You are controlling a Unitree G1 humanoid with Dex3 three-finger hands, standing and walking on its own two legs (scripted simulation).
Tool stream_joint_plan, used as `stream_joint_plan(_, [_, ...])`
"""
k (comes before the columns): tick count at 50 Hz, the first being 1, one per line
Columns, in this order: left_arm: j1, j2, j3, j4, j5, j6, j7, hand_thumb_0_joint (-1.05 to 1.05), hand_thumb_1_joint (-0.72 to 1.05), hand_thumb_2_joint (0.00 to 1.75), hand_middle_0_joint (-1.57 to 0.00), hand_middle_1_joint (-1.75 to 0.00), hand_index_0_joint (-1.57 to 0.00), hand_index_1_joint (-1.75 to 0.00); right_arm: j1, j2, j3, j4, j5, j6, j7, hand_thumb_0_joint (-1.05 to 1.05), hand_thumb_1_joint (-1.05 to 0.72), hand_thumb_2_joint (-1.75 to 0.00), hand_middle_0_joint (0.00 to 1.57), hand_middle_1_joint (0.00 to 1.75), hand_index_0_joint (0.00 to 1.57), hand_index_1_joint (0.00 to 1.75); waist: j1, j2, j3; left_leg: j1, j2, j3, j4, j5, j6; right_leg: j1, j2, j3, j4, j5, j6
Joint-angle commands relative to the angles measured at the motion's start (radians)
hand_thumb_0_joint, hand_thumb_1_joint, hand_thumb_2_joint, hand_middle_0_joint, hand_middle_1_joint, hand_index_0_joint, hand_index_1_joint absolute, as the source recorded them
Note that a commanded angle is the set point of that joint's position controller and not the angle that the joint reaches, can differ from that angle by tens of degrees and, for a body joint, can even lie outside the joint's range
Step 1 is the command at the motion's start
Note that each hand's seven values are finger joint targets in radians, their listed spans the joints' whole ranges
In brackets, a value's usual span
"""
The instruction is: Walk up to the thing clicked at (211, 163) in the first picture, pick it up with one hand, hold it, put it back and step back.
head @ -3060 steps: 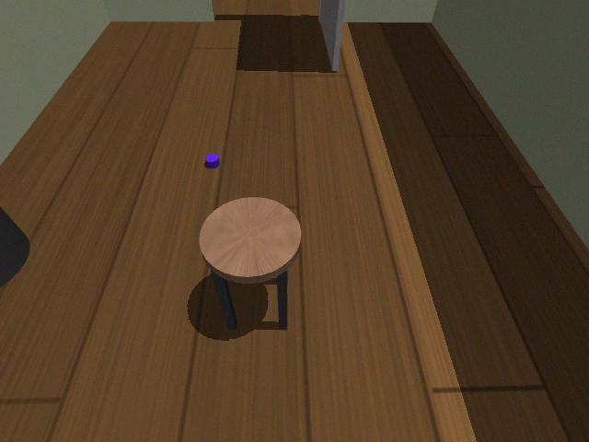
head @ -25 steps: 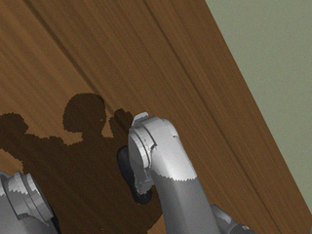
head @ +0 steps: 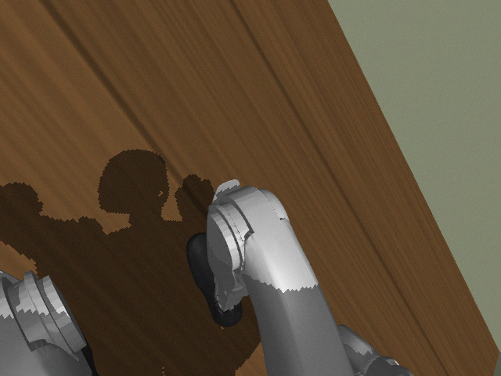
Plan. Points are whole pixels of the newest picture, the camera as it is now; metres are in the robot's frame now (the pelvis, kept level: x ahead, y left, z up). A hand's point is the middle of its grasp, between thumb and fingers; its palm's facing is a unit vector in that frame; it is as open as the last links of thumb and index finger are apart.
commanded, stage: close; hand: left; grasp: from above
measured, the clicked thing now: out of the picture +0.48 +0.35 -0.28
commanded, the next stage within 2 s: settle in 1.22 s
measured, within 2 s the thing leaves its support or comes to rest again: leaves its support in 1.58 s
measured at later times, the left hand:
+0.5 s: hand out of the picture +0.47 +0.34 -0.26, palm faces -0.44 -0.18 -0.88, open 11.4 cm
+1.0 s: hand out of the picture +0.46 +0.34 -0.26, palm faces -0.43 -0.18 -0.89, open 8.9 cm
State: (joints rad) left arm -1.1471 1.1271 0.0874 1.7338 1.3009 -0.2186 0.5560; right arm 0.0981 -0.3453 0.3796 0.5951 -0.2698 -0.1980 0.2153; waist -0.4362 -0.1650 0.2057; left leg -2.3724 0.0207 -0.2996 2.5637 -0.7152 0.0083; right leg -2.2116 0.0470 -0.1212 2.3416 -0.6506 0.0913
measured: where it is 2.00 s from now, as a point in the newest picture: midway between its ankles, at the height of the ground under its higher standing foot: (157, 336)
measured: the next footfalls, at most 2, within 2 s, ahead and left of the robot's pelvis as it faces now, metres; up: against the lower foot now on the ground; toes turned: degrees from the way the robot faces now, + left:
none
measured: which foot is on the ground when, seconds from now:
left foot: down 0.00-1.00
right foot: down 0.00-1.00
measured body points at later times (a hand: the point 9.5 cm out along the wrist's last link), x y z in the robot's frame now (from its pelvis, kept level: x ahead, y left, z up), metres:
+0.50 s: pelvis +0.00 +0.00 +0.00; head +0.29 +0.15 +0.31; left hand +0.48 +0.35 -0.21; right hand +0.05 -0.24 -0.05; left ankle +0.06 +0.12 -0.27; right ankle +0.13 -0.14 -0.27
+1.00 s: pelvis +0.00 +0.00 +0.00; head +0.29 +0.14 +0.31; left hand +0.48 +0.35 -0.21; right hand +0.05 -0.24 -0.05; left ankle +0.06 +0.12 -0.27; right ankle +0.13 -0.14 -0.27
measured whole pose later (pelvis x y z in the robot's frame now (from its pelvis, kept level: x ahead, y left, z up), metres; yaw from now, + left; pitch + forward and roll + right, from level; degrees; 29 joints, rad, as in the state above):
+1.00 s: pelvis +0.00 +0.00 +0.00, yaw +0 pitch +28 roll -17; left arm -1.15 1.15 0.09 1.73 1.28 -0.23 0.54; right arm 0.10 -0.35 0.40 0.60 -0.28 -0.18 0.20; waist -0.44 -0.16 0.22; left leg -2.38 0.02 -0.31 2.56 -0.71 0.00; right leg -2.22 0.04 -0.13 2.34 -0.64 0.09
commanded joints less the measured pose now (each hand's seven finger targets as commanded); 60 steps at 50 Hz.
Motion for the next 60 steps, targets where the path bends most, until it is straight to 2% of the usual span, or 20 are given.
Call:
stream_joint_plan(1, [-0.232,0.183,-0.009,-0.089,-0.014,0.012,0.045,0.0,-0.26,0.76,-0.18,-0.98,-0.22,-0.94,0.181,-0.344,-0.108,0.03,0.004,0.01,-0.007,0.0,-0.89,-0.9,0.2,0.3,0.2,0.3,-0.071,0.633,-0.605,0.553,0.051,0.104,-0.286,0.245,-0.024,0.304,0.031,-0.163,-0.154,0.276,-0.094])
stream_joint_plan(5, [-0.26,0.217,0.005,-0.125,-0.022,0.011,0.039,0.0,-0.21,0.73,-0.2,-0.98,-0.25,-0.92,0.19,-0.341,-0.097,0.034,0.012,0.013,-0.009,0.0,-0.89,-0.9,0.2,0.3,0.2,0.3,-0.064,0.636,-0.614,0.543,0.049,0.106,-0.281,0.27,-0.022,0.313,0.028,-0.16,-0.159,0.293,-0.093])
stream_joint_plan(9, [-0.238,0.179,-0.018,-0.097,-0.029,0.012,0.03,0.0,-0.16,0.68,-0.24,-0.95,-0.29,-0.89,0.19,-0.342,-0.091,0.025,0.007,0.012,-0.006,0.0,-0.89,-0.9,0.2,0.3,0.2,0.3,-0.076,0.607,-0.598,0.537,0.048,0.101,-0.274,0.269,-0.02,0.314,0.027,-0.167,-0.153,0.295,-0.091])
stream_joint_plan(12, [-0.288,0.246,0.016,-0.165,-0.025,-0.004,0.033,0.0,-0.12,0.65,-0.28,-0.91,-0.33,-0.86,0.183,-0.349,-0.095,0.03,0.01,0.018,-0.014,0.0,-0.89,-0.9,0.2,0.3,0.2,0.3,-0.057,0.681,-0.653,0.595,0.055,0.089,-0.297,0.28,-0.032,0.307,0.021,-0.167,-0.148,0.288,-0.098])
stream_joint_plan(14, [-0.226,0.196,-0.013,-0.078,-0.021,0.005,0.029,0.0,-0.09,0.63,-0.29,-0.9,-0.35,-0.84,0.173,-0.34,-0.093,0.02,0.003,0.021,-0.01,0.0,-0.89,-0.9,0.2,0.3,0.2,0.3,-0.067,0.613,-0.6,0.543,0.051,0.096,-0.289,0.245,-0.025,0.309,0.028,-0.171,-0.145,0.271,-0.094])
stream_joint_plan(18, [-0.261,0.217,0.0,-0.129,-0.018,-0.004,0.032,0.0,-0.07,0.62,-0.31,-0.88,-0.37,-0.83,0.189,-0.34,-0.088,0.034,0.002,0.021,-0.01,0.0,-0.89,-0.9,0.2,0.3,0.2,0.3,-0.069,0.647,-0.632,0.575,0.052,0.098,-0.276,0.299,-0.026,0.318,0.025,-0.166,-0.149,0.307,-0.093])
stream_joint_plan(22, [-0.243,0.195,-0.015,-0.111,-0.029,0.002,0.028,0.0,0.0,0.57,-0.36,-0.85,-0.42,-0.79,0.184,-0.344,-0.083,0.027,0.002,0.017,-0.008,0.0,-0.89,-0.9,0.2,0.3,0.2,0.3,-0.077,0.62,-0.576,0.53,0.048,0.107,-0.268,0.26,-0.02,0.302,0.024,-0.163,-0.161,0.284,-0.091])
stream_joint_plan(25, [-0.285,0.272,0.032,-0.2,-0.021,-0.005,0.032,0.0,0.02,0.55,-0.39,-0.82,-0.44,-0.76,0.196,-0.348,-0.087,0.033,0.006,0.023,-0.013,0.0,-0.89,-0.9,0.2,0.3,0.2,0.3,-0.052,0.679,-0.664,0.588,0.056,0.097,-0.286,0.303,-0.03,0.323,0.021,-0.161,-0.153,0.305,-0.097])
stream_joint_plan(27, [-0.21,0.196,-0.005,-0.087,-0.021,0.007,0.024,0.0,0.05,0.53,-0.4,-0.81,-0.46,-0.75,0.189,-0.333,-0.084,0.027,-0.001,0.023,-0.008,0.0,-0.89,-0.9,0.2,0.3,0.2,0.3,-0.071,0.612,-0.612,0.543,0.052,0.105,-0.278,0.275,-0.022,0.321,0.028,-0.165,-0.155,0.292,-0.092])
stream_joint_plan(29, [-0.236,0.198,-0.007,-0.078,-0.031,0.004,0.028,0.0,0.07,0.52,-0.42,-0.8,-0.48,-0.74,0.188,-0.344,-0.087,0.02,0.005,0.024,-0.013,0.0,-0.89,-0.9,0.2,0.3,0.2,0.3,-0.08,0.591,-0.582,0.518,0.048,0.101,-0.279,0.245,-0.02,0.316,0.026,-0.165,-0.162,0.274,-0.094])
stream_joint_plan(31, [-0.268,0.248,0.018,-0.132,-0.015,0.001,0.032,0.0,0.11,0.51,-0.44,-0.79,-0.51,-0.72,0.198,-0.344,-0.087,0.029,0.001,0.028,-0.016,0.0,-0.89,-0.9,0.2,0.3,0.2,0.3,-0.065,0.652,-0.642,0.56,0.052,0.098,-0.287,0.274,-0.024,0.323,0.024,-0.163,-0.155,0.292,-0.096])
stream_joint_plan(32, [-0.261,0.242,0.019,-0.127,-0.017,0.001,0.03,0.0,0.13,0.48,-0.46,-0.77,-0.53,-0.71,0.181,-0.343,-0.087,0.027,0.001,0.028,-0.017,0.0,-0.89,-0.9,0.2,0.3,0.2,0.3,-0.052,0.651,-0.637,0.558,0.053,0.096,-0.289,0.267,-0.028,0.302,0.023,-0.166,-0.148,0.279,-0.099])
stream_joint_plan(34, [-0.228,0.197,-0.005,-0.085,-0.024,0.003,0.024,0.0,0.16,0.47,-0.47,-0.77,-0.54,-0.7,0.182,-0.342,-0.085,0.025,-0.001,0.028,-0.014,0.0,-0.89,-0.9,0.2,0.3,0.2,0.3,-0.075,0.601,-0.586,0.509,0.05,0.101,-0.272,0.252,-0.021,0.308,0.027,-0.169,-0.159,0.276,-0.094])
stream_joint_plan(43, [-0.216,0.218,-0.004,-0.102,-0.034,-0.011,0.024,0.0,0.3,0.39,-0.59,-0.68,-0.66,-0.61,0.184,-0.347,-0.077,0.02,-0.002,0.027,-0.023,0.0,-0.89,-0.9,0.2,0.3,0.2,0.3,-0.075,0.585,-0.583,0.503,0.049,0.108,-0.267,0.234,-0.017,0.327,0.024,-0.164,-0.168,0.268,-0.092])
stream_joint_plan(46, [-0.236,0.26,0.022,-0.135,-0.033,-0.007,0.026,0.0,0.34,0.39,-0.64,-0.65,-0.7,-0.58,0.2,-0.343,-0.077,0.03,0.002,0.03,-0.025,0.0,-0.89,-0.9,0.2,0.3,0.2,0.3,-0.059,0.629,-0.633,0.562,0.055,0.1,-0.283,0.27,-0.022,0.331,0.02,-0.161,-0.162,0.286,-0.092])
stream_joint_plan(49, [-0.195,0.192,-0.011,-0.083,-0.037,-0.002,0.023,0.0,0.38,0.38,-0.66,-0.64,-0.72,-0.57,0.196,-0.339,-0.079,0.032,-0.003,0.031,-0.023,0.0,-0.89,-0.9,0.2,0.3,0.2,0.3,-0.08,0.596,-0.578,0.535,0.054,0.097,-0.282,0.259,-0.023,0.316,0.027,-0.171,-0.161,0.282,-0.09])
stream_joint_plan(52, [-0.269,0.25,0.012,-0.156,-0.034,-0.009,0.025,0.0,0.44,0.39,-0.7,-0.64,-0.77,-0.57,0.185,-0.35,-0.082,0.03,0.004,0.032,-0.028,0.0,-0.89,-0.9,0.2,0.3,0.2,0.3,-0.061,0.627,-0.617,0.531,0.052,0.098,-0.282,0.246,-0.023,0.313,0.022,-0.166,-0.162,0.272,-0.097])
stream_joint_plan(56, [-0.202,0.188,-0.024,-0.072,-0.04,-0.005,0.019,0.0,0.51,0.37,-0.77,-0.61,-0.83,-0.55,0.179,-0.34,-0.077,0.023,-0.001,0.032,-0.027,0.0,-0.89,-0.9,0.2,0.3,0.2,0.3,-0.083,0.56,-0.561,0.49,0.047,0.108,-0.274,0.215,-0.014,0.322,0.029,-0.166,-0.178,0.257,-0.09])
stream_joint_plan(58, [-0.241,0.243,0.005,-0.141,-0.032,-0.007,0.019,0.0,0.54,0.38,-0.79,-0.62,-0.85,-0.55,0.188,-0.344,-0.078,0.03,0.005,0.033,-0.029,0.0,-0.89,-0.9,0.2,0.3,0.2,0.3,-0.057,0.614,-0.615,0.54,0.052,0.101,-0.278,0.26,-0.021,0.314,0.021,-0.163,-0.167,0.281,-0.093])
stream_joint_plan(60, [-0.23,0.232,0.005,-0.131,-0.028,-0.008,0.019,0.0,0.56,0.36,-0.81,-0.59,-0.87,-0.52,0.188,-0.345,-0.079,0.031,-0.001,0.034,-0.028,0.0,-0.89,-0.9,0.2,0.3,0.2,0.3,-0.063,0.63,-0.612,0.555,0.054,0.095,-0.282,0.272,-0.027,0.304,0.019,-0.168,-0.16,0.282,-0.096])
